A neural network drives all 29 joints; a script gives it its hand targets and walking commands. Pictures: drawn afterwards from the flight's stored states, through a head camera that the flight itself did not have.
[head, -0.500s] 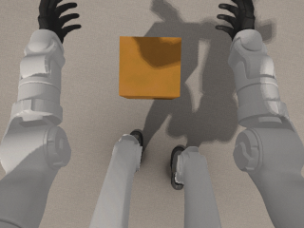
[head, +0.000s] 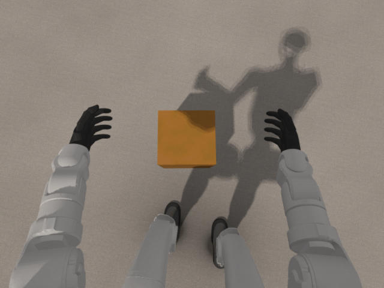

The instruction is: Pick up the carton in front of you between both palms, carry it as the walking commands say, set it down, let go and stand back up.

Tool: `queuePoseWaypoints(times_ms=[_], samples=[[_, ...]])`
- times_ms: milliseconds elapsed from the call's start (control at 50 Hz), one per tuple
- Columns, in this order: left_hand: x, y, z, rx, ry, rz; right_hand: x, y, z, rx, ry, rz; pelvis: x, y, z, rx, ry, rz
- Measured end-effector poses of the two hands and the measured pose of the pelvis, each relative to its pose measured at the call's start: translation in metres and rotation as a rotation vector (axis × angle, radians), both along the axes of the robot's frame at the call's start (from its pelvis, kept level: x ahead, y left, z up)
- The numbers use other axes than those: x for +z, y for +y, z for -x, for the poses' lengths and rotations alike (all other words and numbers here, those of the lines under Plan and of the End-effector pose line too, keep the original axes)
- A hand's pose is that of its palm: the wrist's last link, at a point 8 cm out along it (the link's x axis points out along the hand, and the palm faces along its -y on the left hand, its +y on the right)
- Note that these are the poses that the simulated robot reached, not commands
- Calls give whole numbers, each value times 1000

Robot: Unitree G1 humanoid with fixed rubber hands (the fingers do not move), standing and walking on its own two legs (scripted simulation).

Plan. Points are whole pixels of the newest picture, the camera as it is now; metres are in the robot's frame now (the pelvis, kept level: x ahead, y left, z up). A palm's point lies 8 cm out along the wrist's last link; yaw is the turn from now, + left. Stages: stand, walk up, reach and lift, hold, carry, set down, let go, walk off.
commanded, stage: let go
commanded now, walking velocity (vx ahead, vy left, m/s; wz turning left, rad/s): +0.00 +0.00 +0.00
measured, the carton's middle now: (186, 142) +0.46 +0.06 -0.58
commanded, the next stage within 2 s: stand in 1.00 s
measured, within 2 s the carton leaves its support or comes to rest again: neither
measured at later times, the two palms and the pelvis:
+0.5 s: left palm (68, 233) +0.20 +0.21 -0.01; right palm (364, 239) +0.24 -0.25 -0.01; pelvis +0.05 -0.03 +0.07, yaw +2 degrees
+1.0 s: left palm (68, 234) +0.21 +0.21 +0.00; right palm (376, 256) +0.22 -0.26 +0.00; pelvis +0.06 -0.03 +0.07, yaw +2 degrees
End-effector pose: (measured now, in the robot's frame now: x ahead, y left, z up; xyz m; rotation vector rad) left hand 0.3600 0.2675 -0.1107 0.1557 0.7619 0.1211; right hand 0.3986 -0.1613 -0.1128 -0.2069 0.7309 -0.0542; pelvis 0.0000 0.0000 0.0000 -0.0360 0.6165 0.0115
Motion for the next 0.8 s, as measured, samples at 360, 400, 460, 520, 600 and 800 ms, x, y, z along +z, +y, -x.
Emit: queuePoseWaypoints(times_ms=[360,400,460,520,600,800], samples=[[82,-37,123,2,28,13,77,-59,116,14,33,-16,53,-14,-36,12,-348,-38],[90,-42,135,3,30,11,85,-67,129,12,35,-17,58,-17,-40,13,-398,-43],[100,-49,149,4,32,11,95,-78,146,10,36,-17,63,-22,-44,15,-468,-49],[107,-55,157,-2,32,11,104,-88,159,8,38,-17,66,-28,-48,17,-530,-55],[110,-62,160,-12,32,12,111,-99,171,4,43,-15,68,-35,-52,19,-600,-63],[110,-70,152,-26,39,12,116,-106,177,-2,61,-18,67,-40,-54,17,-689,-68]])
